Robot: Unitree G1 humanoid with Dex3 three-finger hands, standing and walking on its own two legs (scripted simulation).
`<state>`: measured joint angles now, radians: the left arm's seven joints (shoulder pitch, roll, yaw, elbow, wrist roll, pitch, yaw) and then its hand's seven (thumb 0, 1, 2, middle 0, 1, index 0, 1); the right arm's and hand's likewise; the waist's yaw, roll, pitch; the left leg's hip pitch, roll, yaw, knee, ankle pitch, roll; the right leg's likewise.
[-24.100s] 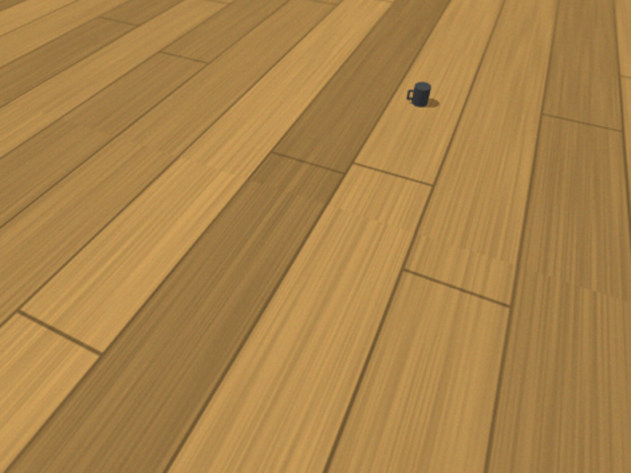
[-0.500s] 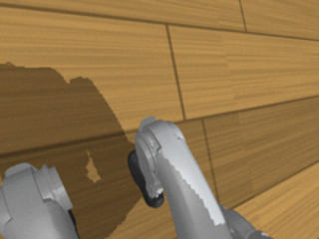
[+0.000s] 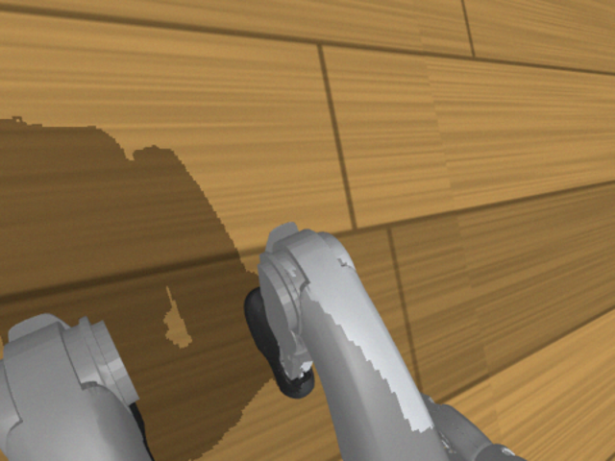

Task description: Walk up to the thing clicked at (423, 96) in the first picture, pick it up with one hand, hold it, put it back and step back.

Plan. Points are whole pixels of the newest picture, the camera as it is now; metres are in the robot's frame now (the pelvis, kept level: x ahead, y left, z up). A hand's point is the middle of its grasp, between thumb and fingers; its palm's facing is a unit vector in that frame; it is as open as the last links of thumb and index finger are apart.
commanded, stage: close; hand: left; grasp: from above
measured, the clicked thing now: out of the picture +0.48 +0.29 -0.27
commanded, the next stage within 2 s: settle in 0.24 s
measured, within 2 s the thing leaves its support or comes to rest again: leaves its support in 0.80 s
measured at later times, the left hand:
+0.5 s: hand out of the picture +0.48 +0.30 -0.23, palm faces -0.45 -0.12 -0.89, open 11.8 cm
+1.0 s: hand out of the picture +0.47 +0.31 -0.18, palm faces -0.42 -0.11 -0.90, open 11.4 cm
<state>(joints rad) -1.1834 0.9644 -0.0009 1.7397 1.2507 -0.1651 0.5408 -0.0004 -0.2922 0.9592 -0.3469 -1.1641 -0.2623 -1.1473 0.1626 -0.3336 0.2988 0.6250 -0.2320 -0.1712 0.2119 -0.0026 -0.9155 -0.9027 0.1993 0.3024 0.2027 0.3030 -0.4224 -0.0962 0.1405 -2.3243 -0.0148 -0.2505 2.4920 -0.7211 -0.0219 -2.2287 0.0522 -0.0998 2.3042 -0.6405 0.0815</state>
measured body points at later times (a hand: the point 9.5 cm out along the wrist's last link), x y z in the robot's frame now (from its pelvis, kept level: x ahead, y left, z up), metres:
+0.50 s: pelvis +0.00 +0.00 +0.00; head +0.28 +0.12 +0.33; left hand +0.50 +0.30 -0.18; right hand +0.03 -0.25 -0.05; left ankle +0.06 +0.13 -0.29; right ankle +0.12 -0.14 -0.29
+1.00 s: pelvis +0.01 +0.00 +0.01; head +0.26 +0.11 +0.37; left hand +0.49 +0.31 -0.13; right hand +0.08 -0.27 -0.07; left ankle +0.06 +0.13 -0.29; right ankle +0.12 -0.14 -0.29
